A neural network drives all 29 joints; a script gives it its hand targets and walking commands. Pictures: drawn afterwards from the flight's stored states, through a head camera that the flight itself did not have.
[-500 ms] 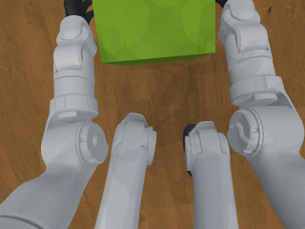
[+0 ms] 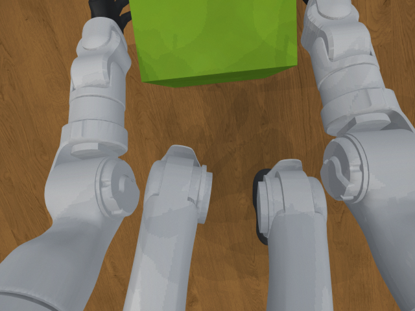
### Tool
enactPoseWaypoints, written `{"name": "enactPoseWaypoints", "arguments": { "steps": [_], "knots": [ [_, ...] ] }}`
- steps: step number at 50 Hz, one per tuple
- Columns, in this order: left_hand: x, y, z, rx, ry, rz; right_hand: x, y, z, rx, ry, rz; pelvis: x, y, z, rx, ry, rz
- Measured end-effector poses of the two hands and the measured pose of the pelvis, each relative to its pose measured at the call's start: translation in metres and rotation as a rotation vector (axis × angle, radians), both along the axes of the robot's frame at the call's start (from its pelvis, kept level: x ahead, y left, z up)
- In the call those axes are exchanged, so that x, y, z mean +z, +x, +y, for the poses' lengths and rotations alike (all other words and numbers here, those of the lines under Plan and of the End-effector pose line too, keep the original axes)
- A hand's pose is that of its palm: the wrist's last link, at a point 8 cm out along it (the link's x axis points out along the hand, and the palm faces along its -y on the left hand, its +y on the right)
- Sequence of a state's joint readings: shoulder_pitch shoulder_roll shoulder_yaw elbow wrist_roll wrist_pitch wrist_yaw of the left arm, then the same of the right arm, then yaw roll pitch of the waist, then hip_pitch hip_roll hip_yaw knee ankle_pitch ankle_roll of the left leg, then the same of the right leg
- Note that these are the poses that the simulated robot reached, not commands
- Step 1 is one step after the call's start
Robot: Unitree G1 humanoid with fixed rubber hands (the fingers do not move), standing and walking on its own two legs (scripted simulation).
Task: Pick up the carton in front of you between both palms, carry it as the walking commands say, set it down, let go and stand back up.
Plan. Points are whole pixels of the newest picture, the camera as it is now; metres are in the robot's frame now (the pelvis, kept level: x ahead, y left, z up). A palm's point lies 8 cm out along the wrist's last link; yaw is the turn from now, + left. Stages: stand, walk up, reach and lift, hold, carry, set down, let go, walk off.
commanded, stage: set down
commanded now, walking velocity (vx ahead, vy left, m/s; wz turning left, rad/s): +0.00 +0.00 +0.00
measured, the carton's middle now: (213, 19) +0.53 +0.07 -0.24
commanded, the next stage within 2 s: none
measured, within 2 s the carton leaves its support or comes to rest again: rests again in 0.10 s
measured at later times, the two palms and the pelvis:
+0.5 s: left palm (113, 24) +0.50 +0.22 -0.18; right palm out of the picture +0.56 -0.09 -0.18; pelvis -0.01 +0.00 -0.01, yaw +0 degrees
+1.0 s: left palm (95, 26) +0.50 +0.26 -0.20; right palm out of the picture +0.56 -0.13 -0.20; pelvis -0.01 +0.00 -0.02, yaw +1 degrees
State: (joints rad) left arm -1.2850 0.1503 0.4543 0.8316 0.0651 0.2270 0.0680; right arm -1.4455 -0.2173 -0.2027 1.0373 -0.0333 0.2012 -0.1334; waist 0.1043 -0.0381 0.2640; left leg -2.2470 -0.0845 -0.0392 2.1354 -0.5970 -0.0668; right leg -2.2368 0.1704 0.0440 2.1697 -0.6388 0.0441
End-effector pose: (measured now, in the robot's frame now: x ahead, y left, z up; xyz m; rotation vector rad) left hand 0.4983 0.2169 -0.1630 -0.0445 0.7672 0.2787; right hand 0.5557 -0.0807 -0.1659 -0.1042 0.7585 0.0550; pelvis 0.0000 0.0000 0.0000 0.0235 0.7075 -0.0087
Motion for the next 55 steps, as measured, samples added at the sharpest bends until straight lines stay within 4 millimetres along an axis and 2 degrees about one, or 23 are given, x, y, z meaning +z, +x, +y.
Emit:
{"name": "enactPoseWaypoints", "arguments": {
  "steps": [10, 34, 39, 43, 47, 51, 55],
  "knots": [
    [-0.015, -0.003, -0.002, -0.02, -0.004, 0.016, -0.013, -0.001, -0.003, 0.014, -0.007, 0.009, -0.006, -0.003, -0.002, -0.003, 0.002, -0.049],
    [-0.018, -0.001, 0.002, -0.064, -0.028, -0.007, -0.017, 0.003, -0.007, 0.068, 0.034, -0.004, -0.015, -0.01, -0.006, -0.001, 0.013, -0.102],
    [-0.024, -0.001, 0.002, -0.064, -0.017, -0.005, -0.022, 0.003, -0.008, 0.078, 0.022, -0.018, -0.016, -0.011, -0.006, 0.001, 0.014, -0.115],
    [-0.036, -0.007, 0.013, -0.025, 0.022, 0.023, -0.034, -0.001, -0.023, 0.041, -0.013, -0.01, -0.016, -0.01, -0.005, 0.004, 0.013, -0.12],
    [-0.04, -0.007, 0.03, 0.017, 0.045, 0.016, -0.042, 0.0, -0.041, 0.01, -0.039, -0.014, -0.018, -0.009, -0.003, 0.012, 0.009, -0.111],
    [-0.034, -0.001, 0.041, 0.029, 0.053, -0.02, -0.035, 0.008, -0.045, 0.008, -0.038, -0.049, -0.021, -0.009, -0.001, 0.017, 0.003, -0.103],
    [-0.019, 0.005, 0.044, 0.039, 0.049, -0.063, -0.017, 0.017, -0.037, 0.014, -0.024, -0.096, -0.022, -0.009, 0.001, 0.023, 0.0, -0.095]
  ]
}}
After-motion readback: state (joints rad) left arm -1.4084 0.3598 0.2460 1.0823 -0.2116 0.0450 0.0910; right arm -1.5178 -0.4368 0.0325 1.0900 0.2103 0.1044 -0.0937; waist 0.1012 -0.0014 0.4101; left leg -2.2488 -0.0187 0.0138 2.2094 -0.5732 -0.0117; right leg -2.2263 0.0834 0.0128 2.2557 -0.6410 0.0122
